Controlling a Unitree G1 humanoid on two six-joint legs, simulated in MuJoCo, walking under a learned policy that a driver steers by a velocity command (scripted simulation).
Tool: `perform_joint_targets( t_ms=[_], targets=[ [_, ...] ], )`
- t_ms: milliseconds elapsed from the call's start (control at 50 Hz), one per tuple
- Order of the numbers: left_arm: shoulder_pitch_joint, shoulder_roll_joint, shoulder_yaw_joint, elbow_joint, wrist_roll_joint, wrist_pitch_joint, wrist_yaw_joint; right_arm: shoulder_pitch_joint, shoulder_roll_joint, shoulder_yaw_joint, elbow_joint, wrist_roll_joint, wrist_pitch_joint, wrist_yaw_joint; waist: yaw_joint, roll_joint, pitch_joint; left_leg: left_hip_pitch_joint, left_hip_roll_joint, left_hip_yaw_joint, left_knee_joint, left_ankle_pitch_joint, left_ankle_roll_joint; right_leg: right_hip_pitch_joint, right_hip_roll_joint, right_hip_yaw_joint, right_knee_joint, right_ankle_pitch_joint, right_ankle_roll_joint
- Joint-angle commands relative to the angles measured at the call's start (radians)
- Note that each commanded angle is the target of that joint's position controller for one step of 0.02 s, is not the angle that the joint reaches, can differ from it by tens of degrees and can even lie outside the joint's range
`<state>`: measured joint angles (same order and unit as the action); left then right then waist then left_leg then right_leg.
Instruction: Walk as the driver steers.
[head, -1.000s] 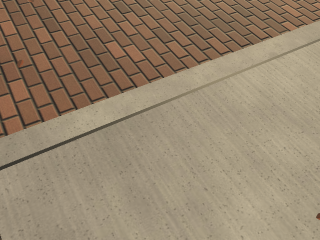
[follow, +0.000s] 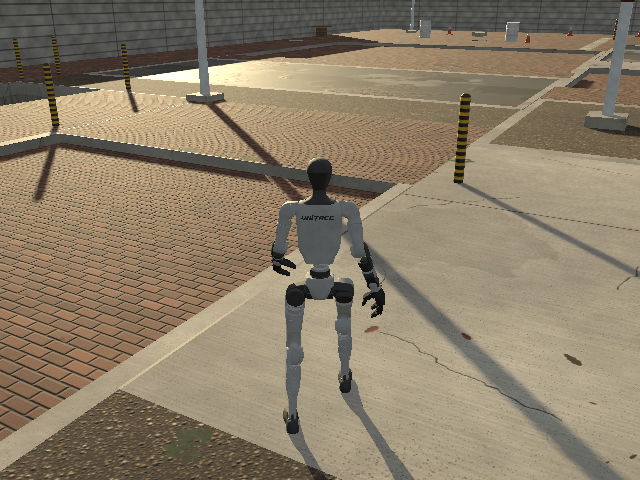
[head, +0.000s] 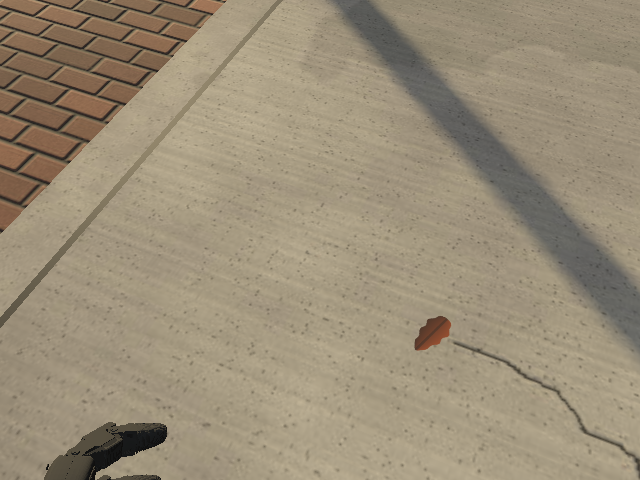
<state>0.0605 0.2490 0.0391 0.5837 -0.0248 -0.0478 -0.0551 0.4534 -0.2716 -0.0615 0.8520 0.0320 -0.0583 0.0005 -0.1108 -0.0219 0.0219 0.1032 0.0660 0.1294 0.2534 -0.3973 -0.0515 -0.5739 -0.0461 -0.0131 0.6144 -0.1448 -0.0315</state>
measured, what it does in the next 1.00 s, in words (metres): walks ahead, turning left: right foot, then left foot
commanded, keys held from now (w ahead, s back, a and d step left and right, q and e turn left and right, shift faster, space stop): w+q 0.92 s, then w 0.08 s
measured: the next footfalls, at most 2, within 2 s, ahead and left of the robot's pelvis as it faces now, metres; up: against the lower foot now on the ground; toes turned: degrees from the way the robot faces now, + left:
right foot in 0.04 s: +0.17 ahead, -0.13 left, +0.00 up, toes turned -1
left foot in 0.58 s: +0.45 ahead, +0.14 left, +0.00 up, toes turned +19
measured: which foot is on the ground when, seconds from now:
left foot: down 0.00-0.04, up 0.06-0.56, down 0.58-1.00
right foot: up 0.00-0.02, down 0.04-0.56, up 0.58-1.00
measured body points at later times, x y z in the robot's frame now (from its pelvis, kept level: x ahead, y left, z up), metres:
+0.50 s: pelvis +0.26 -0.01 +0.00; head +0.29 +0.00 +0.45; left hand +0.23 +0.27 -0.12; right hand +0.52 -0.19 -0.09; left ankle +0.41 +0.15 -0.70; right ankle +0.13 -0.13 -0.73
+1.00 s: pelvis +0.55 +0.08 +0.01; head +0.57 +0.11 +0.46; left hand +0.64 +0.40 -0.07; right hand +0.74 -0.15 -0.09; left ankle +0.41 +0.12 -0.73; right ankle +0.76 +0.03 -0.71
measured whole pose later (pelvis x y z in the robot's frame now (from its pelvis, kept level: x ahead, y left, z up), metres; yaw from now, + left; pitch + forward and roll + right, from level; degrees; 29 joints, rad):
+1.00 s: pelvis +0.55 +0.08 +0.01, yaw +31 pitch +2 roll +0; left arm 0.03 0.28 0.03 0.66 0.00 -0.11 -0.03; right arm 0.35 -0.30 -0.07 0.72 0.02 -0.04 -0.01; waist -0.09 -0.04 0.03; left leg -0.09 -0.11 -0.19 0.44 -0.37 0.06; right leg -0.55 -0.02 0.08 0.52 0.02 0.04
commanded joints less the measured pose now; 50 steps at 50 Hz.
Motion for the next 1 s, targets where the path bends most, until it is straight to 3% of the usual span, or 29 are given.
perform_joint_targets(
  t_ms=[20, 40, 60, 80, 100, 120, 140, 180, 240, 300, 400, 460, 500, 520, 540, 560, 580, 600, 620, 640, 660, 680, 700, 760, 860, 920, 1000],
  targets=[
    [0.201, 0.179, 0.08, -0.02, 0.0, -0.025, 0.011, -0.047, -0.212, -0.04, -0.039, 0.009, -0.002, -0.006, 0.225, 0.138, -0.1, -0.166, 0.165, -0.082, 0.282, 0.902, 0.162, 0.445, 0.084, -0.066, -0.113, 0.031, -0.077],
    [0.393, 0.249, 0.103, 0.012, 0.013, -0.015, 0.031, -0.055, -0.152, -0.014, -0.068, -0.016, -0.01, -0.006, 0.304, 0.051, -0.263, -0.411, 0.118, -0.072, 0.595, 0.597, 0.12, 0.793, -0.102, 0.133, -0.062, 0.026, -0.13],
    [0.407, 0.34, 0.106, 0.016, 0.036, -0.016, 0.039, 0.049, -0.006, 0.027, -0.105, -0.022, -0.029, 0.001, 0.207, -0.243, -0.424, -0.736, -0.071, -0.142, 0.946, -0.169, 0.06, 1.027, -0.383, 0.637, -0.192, -0.148, -0.267],
    [0.41, 0.244, 0.086, 0.012, 0.044, -0.023, 0.039, -0.022, -0.131, -0.006, -0.087, 0.015, -0.045, 0.002, 0.266, -0.154, -0.424, -0.806, -0.058, -0.289, 1.071, -0.165, 0.061, 0.945, -0.387, 0.719, -0.296, -0.225, -0.267],
    [0.349, 0.196, 0.067, 0.029, 0.034, -0.028, 0.038, -0.099, -0.164, -0.02, -0.12, 0.032, -0.045, 0.002, 0.238, -0.147, -0.243, -0.878, -0.009, -0.256, 1.086, -0.082, 0.069, 0.821, -0.349, 0.53, -0.304, -0.18, -0.222],
    [0.288, 0.155, 0.054, 0.037, 0.025, -0.032, 0.035, -0.138, -0.148, -0.017, -0.125, 0.018, -0.042, -0.002, 0.201, -0.097, -0.155, -0.857, 0.038, -0.231, 1.041, 0.009, 0.072, 0.685, -0.3, 0.4, -0.326, -0.115, -0.193],
    [0.231, 0.122, 0.046, 0.041, 0.025, -0.037, 0.032, -0.146, -0.139, -0.02, -0.12, 0.0, -0.033, -0.004, 0.165, -0.094, -0.096, -0.817, 0.063, -0.229, 0.993, 0.076, 0.069, 0.575, -0.253, 0.303, -0.359, -0.064, -0.172],
    [0.176, 0.091, 0.044, 0.051, 0.036, -0.059, 0.032, -0.093, -0.101, -0.02, -0.096, 0.004, -0.001, 0.0, 0.11, -0.106, -0.063, -0.717, 0.083, -0.234, 0.966, 0.161, 0.063, 0.459, -0.214, 0.181, -0.432, 0.014, -0.158],
    [0.163, 0.102, 0.054, 0.086, 0.039, -0.081, 0.037, -0.117, -0.067, -0.018, -0.104, 0.001, 0.027, -0.002, 0.087, -0.054, 0.001, -0.752, 0.076, -0.247, 0.917, 0.221, 0.048, 0.409, -0.21, 0.056, -0.48, 0.154, -0.158],
    [0.181, 0.117, 0.06, 0.116, 0.042, -0.08, 0.05, -0.195, -0.062, -0.016, -0.134, -0.005, 0.025, 0.003, 0.1, -0.039, 0.043, -0.811, 0.063, -0.257, 0.76, 0.358, 0.04, 0.437, -0.195, -0.039, -0.495, 0.197, -0.148],
    [0.237, 0.172, 0.076, 0.153, 0.028, -0.062, 0.066, -0.378, -0.037, 0.005, -0.199, -0.011, 0.013, 0.042, 0.167, 0.004, 0.1, -0.81, 0.047, -0.155, 0.489, 0.474, 0.068, 0.527, -0.217, -0.139, -0.501, 0.234, -0.13],
    [0.271, 0.194, 0.084, 0.175, 0.013, -0.037, 0.068, -0.447, -0.045, 0.006, -0.246, -0.008, 0.011, 0.061, 0.184, 0.001, 0.109, -0.842, 0.03, -0.108, 0.413, 0.394, 0.102, 0.65, -0.243, -0.172, -0.44, 0.346, -0.117],
    [0.263, 0.222, 0.089, 0.177, 0.007, -0.021, 0.073, -0.436, -0.069, -0.006, -0.267, -0.008, 0.014, 0.068, 0.155, -0.032, 0.061, -0.757, -0.026, -0.048, 0.393, 0.302, 0.136, 0.694, -0.243, -0.201, -0.336, 0.65, -0.097],
    [0.258, 0.24, 0.093, 0.174, 0.002, -0.012, 0.077, -0.396, -0.09, -0.017, -0.268, -0.007, 0.019, 0.068, 0.126, -0.058, 0.016, -0.685, -0.066, -0.017, 0.4, 0.245, 0.158, 0.712, -0.24, -0.209, -0.25, 0.829, -0.087],
    [0.247, 0.253, 0.095, 0.17, -0.002, -0.003, 0.079, -0.302, -0.125, -0.037, -0.253, -0.004, 0.024, 0.065, 0.069, -0.073, -0.043, -0.563, -0.108, 0.002, 0.397, 0.201, 0.184, 0.703, -0.231, -0.217, -0.108, 0.944, -0.077],
    [0.227, 0.251, 0.091, 0.165, -0.011, 0.0, 0.08, -0.149, -0.176, -0.067, -0.22, -0.002, 0.027, 0.053, -0.021, -0.061, -0.123, -0.331, -0.147, -0.002, 0.326, 0.25, 0.223, 0.613, -0.198, -0.236, 0.1, 0.906, -0.048],
    [0.24, 0.209, 0.073, 0.149, 0.007, -0.01, 0.083, -0.008, -0.256, -0.098, -0.19, -0.002, 0.041, 0.031, -0.076, 0.035, -0.207, -0.027, -0.049, -0.193, 0.298, 0.274, 0.277, 0.365, -0.149, -0.23, 0.405, 0.549, -0.001],
    [0.34, 0.058, 0.026, 0.095, 0.039, -0.038, 0.067, -0.058, -0.35, -0.106, -0.203, -0.002, 0.029, 0.027, 0.071, 0.282, -0.292, 0.277, 0.206, -0.783, 0.204, 0.108, 0.474, -0.084, 0.073, -0.104, 0.76, -0.434, 0.061],
    [0.223, 0.139, 0.033, 0.079, 0.007, -0.078, 0.054, -0.027, -0.262, -0.081, -0.23, -0.01, 0.012, 0.034, -0.013, 0.152, -0.399, 0.316, 0.258, -0.969, 0.06, 0.013, 0.489, -0.186, 0.075, 0.118, 0.839, -0.449, 0.043],
    [0.129, 0.179, 0.043, 0.046, -0.026, -0.094, 0.048, -0.061, -0.211, -0.067, -0.22, -0.016, -0.001, 0.037, -0.017, 0.105, -0.25, 0.213, 0.236, -0.825, 0.03, 0.078, 0.434, -0.249, 0.03, 0.123, 0.797, -0.349, 0.022],
    [0.121, 0.167, 0.037, 0.044, -0.012, -0.102, 0.055, -0.125, -0.185, -0.058, -0.224, -0.009, -0.008, 0.036, 0.037, 0.021, -0.153, 0.059, 0.191, -0.702, 0.034, 0.186, 0.397, -0.217, -0.015, 0.116, 0.701, -0.263, 0.013],
    [0.124, 0.171, 0.042, 0.055, 0.017, -0.101, 0.061, -0.188, -0.152, -0.048, -0.235, -0.009, -0.009, 0.034, 0.078, 0.003, -0.099, -0.072, 0.15, -0.606, 0.028, 0.299, 0.373, -0.156, -0.044, 0.11, 0.617, -0.222, 0.021],
    [0.148, 0.177, 0.048, 0.06, 0.027, -0.091, 0.06, -0.221, -0.133, -0.04, -0.252, -0.024, -0.011, 0.028, 0.111, 0.029, -0.087, -0.156, 0.125, -0.555, 0.009, 0.382, 0.368, -0.087, -0.064, 0.117, 0.58, -0.188, 0.03],
    [0.157, 0.147, 0.041, 0.062, 0.042, -0.059, 0.06, -0.223, -0.151, -0.043, -0.244, -0.021, -0.015, 0.012, 0.133, 0.039, -0.059, -0.288, 0.09, -0.463, -0.024, 0.523, 0.368, -0.036, -0.064, 0.082, 0.459, -0.14, 0.079],
    [-0.037, 0.091, 0.013, 0.017, 0.038, -0.056, 0.052, -0.161, -0.183, -0.05, -0.214, -0.009, 0.0, -0.012, 0.062, 0.092, -0.022, -0.383, -0.005, -0.359, 0.003, 0.427, 0.288, 0.043, 0.009, 0.048, 0.066, 0.177, 0.113],
    [-0.106, 0.115, 0.019, -0.001, 0.019, -0.066, 0.039, -0.109, -0.19, -0.053, -0.194, -0.005, 0.01, -0.014, 0.031, 0.113, -0.024, -0.345, 0.021, -0.427, 0.041, 0.333, 0.269, 0.089, 0.043, 0.065, -0.05, 0.226, 0.105],
    [-0.05, 0.157, 0.04, 0.013, 0.017, -0.083, 0.024, -0.101, -0.165, -0.046, -0.175, -0.01, 0.015, -0.018, 0.065, 0.156, -0.028, -0.222, 0.09, -0.513, 0.144, 0.335, 0.24, 0.134, 0.028, 0.076, -0.113, 0.123, 0.042]
  ],
)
